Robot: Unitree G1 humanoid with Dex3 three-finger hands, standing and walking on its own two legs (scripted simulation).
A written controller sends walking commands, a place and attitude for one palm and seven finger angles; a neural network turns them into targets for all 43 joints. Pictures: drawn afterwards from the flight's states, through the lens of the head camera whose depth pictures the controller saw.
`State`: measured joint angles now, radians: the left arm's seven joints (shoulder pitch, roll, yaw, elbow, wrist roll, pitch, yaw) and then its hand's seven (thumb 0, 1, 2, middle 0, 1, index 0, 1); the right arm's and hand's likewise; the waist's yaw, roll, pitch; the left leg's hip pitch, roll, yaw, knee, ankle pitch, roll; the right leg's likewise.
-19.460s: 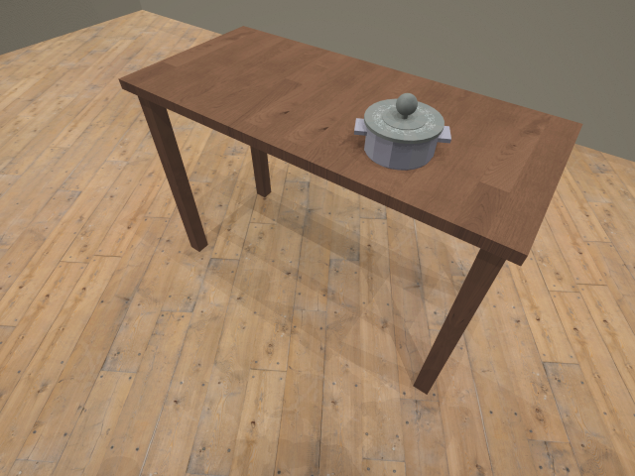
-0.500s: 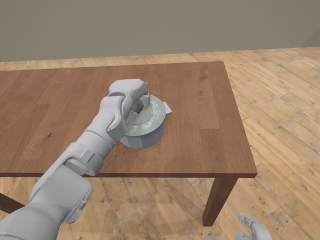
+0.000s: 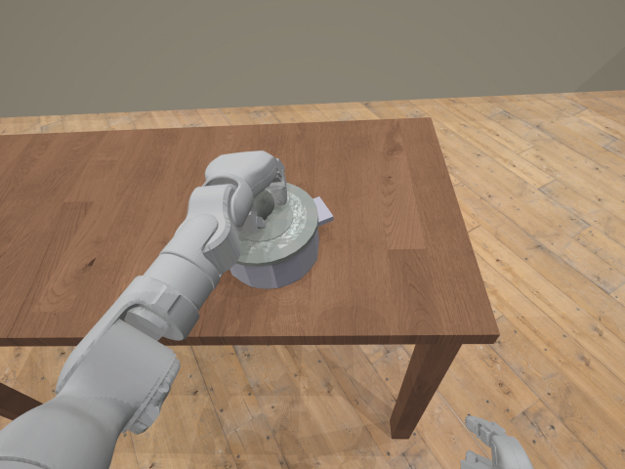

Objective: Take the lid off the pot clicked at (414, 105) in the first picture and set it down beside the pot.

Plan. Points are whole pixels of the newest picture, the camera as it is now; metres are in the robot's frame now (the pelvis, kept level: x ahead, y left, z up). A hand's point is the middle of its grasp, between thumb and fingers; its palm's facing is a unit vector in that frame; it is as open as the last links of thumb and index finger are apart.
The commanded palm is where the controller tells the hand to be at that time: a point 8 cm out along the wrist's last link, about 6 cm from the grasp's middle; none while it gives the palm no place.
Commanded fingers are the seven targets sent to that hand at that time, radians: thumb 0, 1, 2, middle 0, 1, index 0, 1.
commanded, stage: close the fingers and squeeze the knob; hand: left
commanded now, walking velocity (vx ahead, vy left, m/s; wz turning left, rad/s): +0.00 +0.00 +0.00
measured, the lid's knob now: (259, 203) +0.46 +0.08 +0.09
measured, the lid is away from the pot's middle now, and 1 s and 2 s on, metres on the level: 0.00 0.01 0.02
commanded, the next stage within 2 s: lift the lid straight up in 0.38 s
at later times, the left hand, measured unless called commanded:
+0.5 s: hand (252, 211) +0.43 +0.09 +0.10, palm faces -0.29 -0.06 -0.96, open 7.1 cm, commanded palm +0.42 +0.10 +0.18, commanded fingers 0.00 0.75 0.87 -0.95 -1.03 -0.90 -1.01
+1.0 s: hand (246, 192) +0.44 +0.09 +0.14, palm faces -0.27 -0.04 -0.96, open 7.1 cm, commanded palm +0.42 +0.09 +0.22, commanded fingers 0.00 0.75 0.88 -0.95 -1.04 -0.90 -1.01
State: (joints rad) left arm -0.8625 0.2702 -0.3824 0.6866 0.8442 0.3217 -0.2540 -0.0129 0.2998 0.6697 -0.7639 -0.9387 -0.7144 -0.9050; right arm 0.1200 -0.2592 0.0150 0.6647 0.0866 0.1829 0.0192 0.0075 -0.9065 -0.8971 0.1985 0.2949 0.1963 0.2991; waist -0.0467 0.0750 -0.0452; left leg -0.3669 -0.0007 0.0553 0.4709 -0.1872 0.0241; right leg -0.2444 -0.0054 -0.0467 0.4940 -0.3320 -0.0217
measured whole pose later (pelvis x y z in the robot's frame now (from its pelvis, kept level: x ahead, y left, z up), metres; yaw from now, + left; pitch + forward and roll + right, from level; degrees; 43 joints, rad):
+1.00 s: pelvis +0.00 +0.00 +0.00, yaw +1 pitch +4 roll +1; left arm -0.91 0.30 -0.43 0.63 0.83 0.36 -0.32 -0.02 0.30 0.70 -0.76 -0.95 -0.70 -0.92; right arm 0.12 -0.26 0.01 0.67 0.08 0.16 0.03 0.01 -0.91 -0.90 0.20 0.29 0.20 0.30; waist -0.04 0.09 -0.04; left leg -0.35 -0.01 0.04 0.46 -0.18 0.02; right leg -0.22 -0.01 -0.06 0.49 -0.33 -0.02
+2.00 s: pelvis -0.01 +0.00 +0.00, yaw +1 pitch +3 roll +1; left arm -1.12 0.32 -0.39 0.67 0.83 0.37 -0.41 -0.03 0.30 0.70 -0.78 -0.95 -0.70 -0.91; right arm 0.11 -0.26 0.03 0.69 0.08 0.12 0.03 0.01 -0.91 -0.90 0.20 0.29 0.20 0.30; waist -0.03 0.09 -0.05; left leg -0.33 -0.02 0.05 0.44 -0.16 0.03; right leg -0.21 -0.02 -0.05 0.48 -0.32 -0.01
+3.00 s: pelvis -0.01 +0.01 +0.00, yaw +1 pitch +2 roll +0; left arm -1.14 0.42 -0.37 0.63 0.86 0.37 -0.50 -0.04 0.30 0.70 -0.78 -0.96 -0.70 -0.91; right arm 0.11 -0.28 0.03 0.66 0.09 0.11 0.01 0.01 -0.91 -0.90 0.20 0.30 0.20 0.30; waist -0.02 0.08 -0.03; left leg -0.33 -0.02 0.04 0.44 -0.16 0.04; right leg -0.20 -0.02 -0.06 0.47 -0.31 -0.01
